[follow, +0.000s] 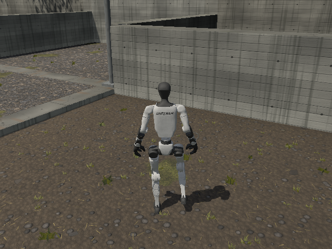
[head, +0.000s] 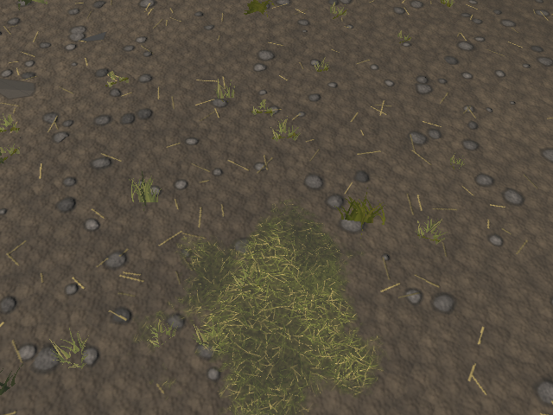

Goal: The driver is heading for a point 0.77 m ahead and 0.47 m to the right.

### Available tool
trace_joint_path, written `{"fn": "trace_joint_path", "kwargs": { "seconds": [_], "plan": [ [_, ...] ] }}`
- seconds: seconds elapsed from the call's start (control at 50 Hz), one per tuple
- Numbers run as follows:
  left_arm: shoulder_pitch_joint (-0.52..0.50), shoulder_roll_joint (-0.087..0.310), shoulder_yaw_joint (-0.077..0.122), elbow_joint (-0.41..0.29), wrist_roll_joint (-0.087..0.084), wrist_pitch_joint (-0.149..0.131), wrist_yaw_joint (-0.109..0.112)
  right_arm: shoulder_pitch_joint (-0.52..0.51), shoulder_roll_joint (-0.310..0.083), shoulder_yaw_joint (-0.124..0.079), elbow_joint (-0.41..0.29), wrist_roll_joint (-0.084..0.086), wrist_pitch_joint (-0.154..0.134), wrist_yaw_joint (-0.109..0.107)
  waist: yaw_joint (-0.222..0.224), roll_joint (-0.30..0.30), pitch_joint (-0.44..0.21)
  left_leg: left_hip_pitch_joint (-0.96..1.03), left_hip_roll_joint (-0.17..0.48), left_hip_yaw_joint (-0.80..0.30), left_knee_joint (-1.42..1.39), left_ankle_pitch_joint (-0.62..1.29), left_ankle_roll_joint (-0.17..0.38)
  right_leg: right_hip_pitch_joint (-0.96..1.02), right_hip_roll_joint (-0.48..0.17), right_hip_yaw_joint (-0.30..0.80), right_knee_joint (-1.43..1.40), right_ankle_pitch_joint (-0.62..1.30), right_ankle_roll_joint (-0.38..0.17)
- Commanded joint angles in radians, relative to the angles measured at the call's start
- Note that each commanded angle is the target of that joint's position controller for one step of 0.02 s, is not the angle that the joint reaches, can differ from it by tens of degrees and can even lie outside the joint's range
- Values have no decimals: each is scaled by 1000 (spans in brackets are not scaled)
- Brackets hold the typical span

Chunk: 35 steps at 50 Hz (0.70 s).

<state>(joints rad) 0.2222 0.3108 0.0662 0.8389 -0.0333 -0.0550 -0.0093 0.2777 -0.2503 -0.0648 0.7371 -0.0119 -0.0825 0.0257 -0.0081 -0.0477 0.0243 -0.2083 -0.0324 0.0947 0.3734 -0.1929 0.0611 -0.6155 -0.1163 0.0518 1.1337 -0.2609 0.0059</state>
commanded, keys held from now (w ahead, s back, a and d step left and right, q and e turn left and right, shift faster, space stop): w+e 1.00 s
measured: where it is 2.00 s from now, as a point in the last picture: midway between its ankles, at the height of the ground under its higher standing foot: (414, 288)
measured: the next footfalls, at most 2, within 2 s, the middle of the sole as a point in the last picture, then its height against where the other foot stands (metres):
right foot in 0.34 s outside the picture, level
left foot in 0.80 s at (298, 340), level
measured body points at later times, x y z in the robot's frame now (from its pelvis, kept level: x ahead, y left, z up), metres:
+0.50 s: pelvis +0.28 -0.08 -0.01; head +0.32 -0.10 +0.44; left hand +0.46 +0.16 -0.11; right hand +0.35 -0.38 -0.11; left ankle +0.28 +0.09 -0.65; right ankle +0.30 -0.15 -0.74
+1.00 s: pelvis +0.56 -0.12 +0.00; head +0.59 -0.13 +0.45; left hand +0.83 +0.04 -0.11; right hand +0.50 -0.41 -0.10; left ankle +0.64 -0.04 -0.74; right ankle +0.48 -0.23 -0.66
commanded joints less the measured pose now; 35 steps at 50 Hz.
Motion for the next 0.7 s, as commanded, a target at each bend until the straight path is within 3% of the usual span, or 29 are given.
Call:
{"fn": "trace_joint_path", "kwargs": {
  "seconds": [0.02,0.12,0.22,0.28,0.3,0.32,0.34,0.36,0.38,0.4,0.42,0.44,0.46,0.52,0.56,0.62,0.7],
  "plan": [
    [27,44,15,-45,4,10,6,-40,-120,-35,-44,-11,-36,-16,23,111,-16,54,278,-141,-231,257,152,-92,-26,73,-58,142,17],
    [-103,11,2,-87,14,-1,-21,-15,-146,-40,-12,-3,-33,-35,-23,95,33,108,259,6,-255,272,106,-86,7,6,-345,373,2],
    [-226,2,-9,-166,16,-3,-53,55,-178,-54,35,18,0,-44,-67,86,76,287,316,60,-182,396,89,-145,27,-68,-480,268,-46],
    [-173,42,10,-189,13,2,-64,28,-220,-64,30,27,25,-57,-12,138,1,339,319,100,-7,850,54,-1,109,-157,-490,111,-101],
    [-83,74,28,-176,10,5,-62,17,-233,-66,27,28,34,-61,41,153,-54,330,308,111,125,983,40,119,151,-179,-491,70,-127],
    [70,127,57,-143,8,6,-52,-3,-233,-63,24,34,39,-64,129,136,-133,249,271,133,332,960,9,346,191,-177,-561,128,-165],
    [209,215,89,-118,10,17,-28,15,-196,-47,8,17,27,-67,182,27,-227,9,222,134,640,624,-38,648,76,33,-589,164,-224],
    [175,300,98,-128,6,8,-25,126,-41,1,-39,-11,-5,-45,44,-218,-317,-446,-5,3,990,-375,-102,977,-173,614,-678,35,-425],
    [218,218,75,-148,12,-1,-28,9,-124,-7,-49,25,-46,-27,134,-92,-416,-559,-1,-204,1070,-397,-77,1036,-209,769,-806,-52,-432],
    [183,169,62,-143,17,-9,-27,-83,-160,-17,-78,58,-64,-19,141,-49,-271,-628,46,-205,1038,-306,-52,941,-184,622,-827,1,-382],
    [116,140,53,-154,11,-13,-26,-100,-151,-12,-81,45,-73,-25,92,38,-176,-599,92,-197,944,-221,-42,784,-140,503,-827,86,-346],
    [49,106,42,-169,12,-12,-23,-105,-158,-19,-73,17,-71,-32,50,59,-114,-535,120,-187,859,-181,-49,639,-102,411,-838,188,-324],
    [15,87,34,-190,27,-12,-18,-82,-166,-26,-71,8,-59,-32,15,35,-99,-462,139,-194,823,-152,-57,545,-80,365,-861,264,-321],
    [6,108,39,-200,24,-16,-5,-66,-135,-22,-76,-2,-25,-35,-15,25,-69,-409,142,-164,693,-108,-101,407,-44,279,-899,382,-322],
    [29,135,47,-193,20,-14,9,-132,-109,-10,-97,-7,-17,-37,1,16,-45,-406,125,-144,555,4,-127,354,-9,221,-904,396,-300],
    [68,140,49,-183,10,-2,20,-246,-82,5,-119,-1,-23,-28,52,-23,-39,-332,72,-132,305,218,-136,326,48,174,-875,302,-242],
    [132,137,50,-164,4,12,24,-323,-117,-4,-143,19,-38,-9,84,-47,-43,-287,32,-158,155,246,-122,406,12,275,-806,188,-218]
  ]
}}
